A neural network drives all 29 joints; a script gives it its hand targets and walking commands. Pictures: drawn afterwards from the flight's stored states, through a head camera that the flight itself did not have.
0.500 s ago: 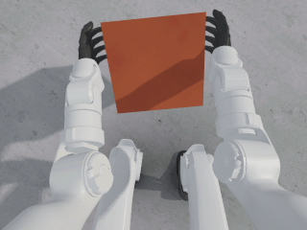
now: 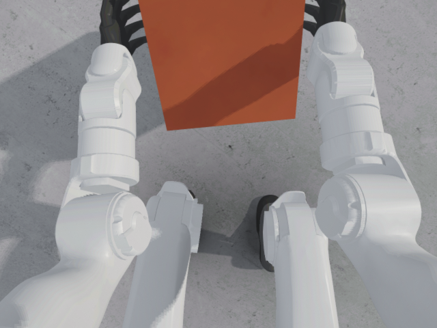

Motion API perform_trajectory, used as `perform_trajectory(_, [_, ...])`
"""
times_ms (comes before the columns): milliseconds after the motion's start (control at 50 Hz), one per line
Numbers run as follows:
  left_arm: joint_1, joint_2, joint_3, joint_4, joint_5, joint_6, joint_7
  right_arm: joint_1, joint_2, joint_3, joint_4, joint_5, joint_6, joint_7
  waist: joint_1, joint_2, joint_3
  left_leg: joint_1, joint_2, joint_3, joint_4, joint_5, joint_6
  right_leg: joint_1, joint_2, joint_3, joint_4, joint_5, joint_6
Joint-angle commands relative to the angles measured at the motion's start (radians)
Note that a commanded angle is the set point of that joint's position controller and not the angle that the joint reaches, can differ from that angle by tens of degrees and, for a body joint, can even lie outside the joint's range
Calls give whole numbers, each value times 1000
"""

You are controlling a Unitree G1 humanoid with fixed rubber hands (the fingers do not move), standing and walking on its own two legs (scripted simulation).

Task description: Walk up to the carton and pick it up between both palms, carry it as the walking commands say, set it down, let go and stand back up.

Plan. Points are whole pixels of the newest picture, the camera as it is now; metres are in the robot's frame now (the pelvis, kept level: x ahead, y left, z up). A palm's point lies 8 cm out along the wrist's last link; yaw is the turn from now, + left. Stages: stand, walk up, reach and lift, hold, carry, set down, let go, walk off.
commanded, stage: set down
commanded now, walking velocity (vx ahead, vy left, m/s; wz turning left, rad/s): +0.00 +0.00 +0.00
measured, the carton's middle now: (222, 44) +0.56 +0.04 -0.24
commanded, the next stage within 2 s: none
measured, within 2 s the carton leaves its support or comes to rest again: neither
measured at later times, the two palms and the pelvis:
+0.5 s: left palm (124, 37) +0.54 +0.19 -0.18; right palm (317, 18) +0.58 -0.11 -0.17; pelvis +0.00 +0.00 -0.04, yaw +0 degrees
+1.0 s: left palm (124, 32) +0.55 +0.19 -0.18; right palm (316, 13) +0.59 -0.11 -0.18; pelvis +0.01 +0.00 -0.04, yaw +1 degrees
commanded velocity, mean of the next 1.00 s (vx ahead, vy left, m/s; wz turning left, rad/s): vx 0.00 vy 0.00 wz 0.00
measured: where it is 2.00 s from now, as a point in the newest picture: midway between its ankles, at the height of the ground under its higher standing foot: (224, 241)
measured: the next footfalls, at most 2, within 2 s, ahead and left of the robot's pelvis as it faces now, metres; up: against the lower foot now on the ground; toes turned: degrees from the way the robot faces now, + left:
none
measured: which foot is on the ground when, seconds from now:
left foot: down 0.00-1.00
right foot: down 0.00-1.00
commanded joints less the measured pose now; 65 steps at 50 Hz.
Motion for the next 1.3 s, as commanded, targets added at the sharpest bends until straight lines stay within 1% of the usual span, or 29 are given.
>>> perform_trajectory(0, [-720, -815, -509, -52, -158, -51, -280, -571, 944, 421, -12, 146, -33, 279, 46, -47, -1230, 622, -65, 156, -108, 380, 21, 677, 63, -126, -108, 339, -17])
perform_trajectory(200, [-775, -756, -501, -12, -181, -70, -263, -630, 864, 417, 24, 176, -52, 276, 39, -31, -1155, 611, -55, 152, -35, 370, 21, 628, 52, -129, -28, 321, -20])
perform_trajectory(240, [-765, -741, -484, 27, -171, -65, -265, -597, 842, 390, 69, 156, -46, 280, 21, -26, -1075, 577, -53, 150, -30, 331, 21, 589, 49, -131, -22, 287, -22])
perform_trajectory(260, [-756, -740, -472, 42, -164, -62, -267, -584, 839, 376, 86, 147, -43, 283, 18, -25, -1045, 567, -53, 150, -29, 317, 21, 573, 48, -132, -21, 271, -24])
perform_trajectory(360, [-725, -756, -437, 95, -141, -52, -278, -567, 841, 337, 130, 127, -37, 302, 12, -14, -968, 530, -55, 152, -15, 292, 25, 520, 45, -136, -9, 239, -31])
perform_trajectory(460, [-708, -752, -411, 119, -126, -47, -289, -549, 832, 313, 161, 104, -33, 310, 3, -23, -889, 487, -56, 148, -9, 267, 28, 486, 43, -137, -4, 218, -35])
perform_trajectory(820, [-571, -714, -341, 203, -66, -32, -315, -431, 786, 257, 235, 46, -22, 318, 2, -25, -739, 379, -49, 151, 4, 238, 26, 469, 36, -120, -2, 222, -38])
perform_trajectory(1280, [-445, -664, -274, 277, -11, -26, -318, -309, 705, 200, 305, -13, -16, 328, -10, -22, -610, 360, -45, 144, 6, 220, 23, 406, 28, -114, 2, 197, -40])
